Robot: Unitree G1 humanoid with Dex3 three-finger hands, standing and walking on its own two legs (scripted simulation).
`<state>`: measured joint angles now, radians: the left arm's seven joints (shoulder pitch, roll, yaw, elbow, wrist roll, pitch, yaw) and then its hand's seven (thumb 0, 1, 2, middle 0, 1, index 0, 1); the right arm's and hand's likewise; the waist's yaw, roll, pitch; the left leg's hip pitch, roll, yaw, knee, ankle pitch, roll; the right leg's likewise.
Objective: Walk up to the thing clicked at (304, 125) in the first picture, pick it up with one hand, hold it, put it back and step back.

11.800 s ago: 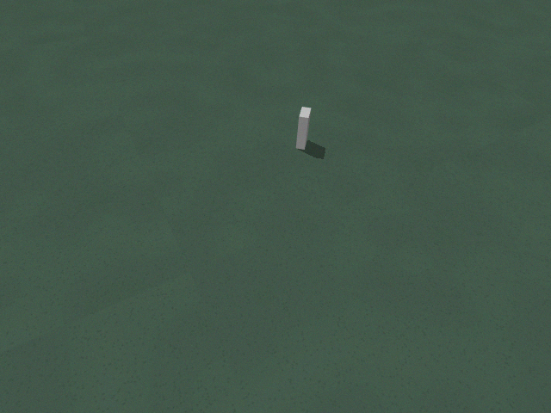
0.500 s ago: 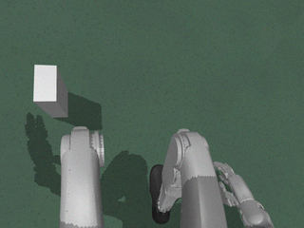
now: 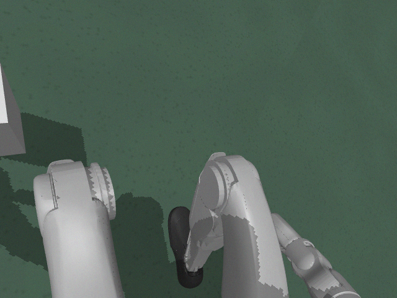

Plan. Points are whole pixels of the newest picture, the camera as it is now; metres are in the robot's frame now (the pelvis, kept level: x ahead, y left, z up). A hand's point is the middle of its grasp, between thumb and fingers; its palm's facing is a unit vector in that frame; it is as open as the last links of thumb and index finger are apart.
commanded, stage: close in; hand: left
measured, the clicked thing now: out of the picture +0.42 +0.30 -0.18
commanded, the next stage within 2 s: rest palm in 0.68 s
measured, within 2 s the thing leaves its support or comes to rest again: neither
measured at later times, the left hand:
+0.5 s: hand out of the picture +0.38 +0.31 -0.16, palm faces +0.35 -0.93 +0.04, open 17.7 cm
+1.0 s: hand out of the picture +0.40 +0.30 -0.16, palm faces +0.38 -0.92 +0.02, open 17.3 cm
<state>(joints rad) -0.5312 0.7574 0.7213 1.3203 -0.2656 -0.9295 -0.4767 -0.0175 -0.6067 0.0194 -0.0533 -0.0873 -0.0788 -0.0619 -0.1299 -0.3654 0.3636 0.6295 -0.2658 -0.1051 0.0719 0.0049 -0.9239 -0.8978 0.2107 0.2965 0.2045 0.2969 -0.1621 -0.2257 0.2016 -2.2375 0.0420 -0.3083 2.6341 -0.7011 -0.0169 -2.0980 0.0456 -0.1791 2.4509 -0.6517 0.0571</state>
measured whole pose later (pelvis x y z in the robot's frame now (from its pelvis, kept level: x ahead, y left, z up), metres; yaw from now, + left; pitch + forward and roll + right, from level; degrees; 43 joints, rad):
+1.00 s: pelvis -0.01 +0.01 +0.00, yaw -2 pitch +12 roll -16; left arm -0.57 0.76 0.55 1.37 -0.15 -1.09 -0.09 -0.02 -0.53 0.13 -0.06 -0.05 -0.04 -0.07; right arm -0.17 -0.37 0.47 0.57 -0.34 0.01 0.15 0.00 -0.93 -0.91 0.21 0.30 0.20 0.30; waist -0.21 -0.26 0.28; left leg -2.23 0.04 -0.37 2.67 -0.70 -0.01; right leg -2.06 0.07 -0.23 2.43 -0.62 0.07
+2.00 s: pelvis -0.01 +0.01 +0.00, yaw -3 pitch +12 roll -17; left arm -0.62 0.82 0.56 1.38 -0.12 -1.06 -0.02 -0.01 0.10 0.72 -0.63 -0.70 -0.64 -0.72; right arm -0.16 -0.37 0.49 0.55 -0.34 0.05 0.14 0.00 -0.89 -0.90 0.21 0.30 0.20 0.30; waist -0.22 -0.27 0.29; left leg -2.23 0.04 -0.39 2.66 -0.70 0.00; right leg -2.05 0.08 -0.24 2.41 -0.62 0.07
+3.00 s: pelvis +0.00 +0.00 +0.03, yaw +2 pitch +24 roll -12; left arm -0.41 0.52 0.43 0.73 -0.18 -0.68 -0.15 -0.01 -0.54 1.12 -0.88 -1.26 -0.88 -1.26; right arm 0.01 -0.30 0.16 0.61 -0.13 0.07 0.11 0.00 -0.91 -0.90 0.21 0.29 0.20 0.29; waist -0.09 -0.08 0.00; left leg -2.26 0.04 -0.23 2.49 -0.68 0.00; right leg -2.12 0.01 -0.14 2.35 -0.67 0.04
